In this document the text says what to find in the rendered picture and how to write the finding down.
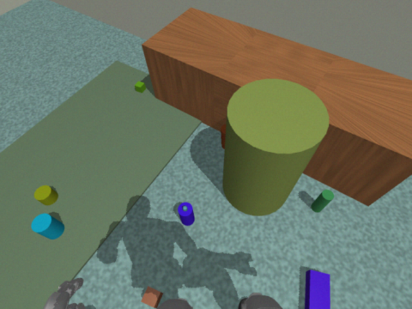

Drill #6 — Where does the left robot hand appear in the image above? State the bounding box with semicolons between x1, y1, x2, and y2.
43;278;86;309

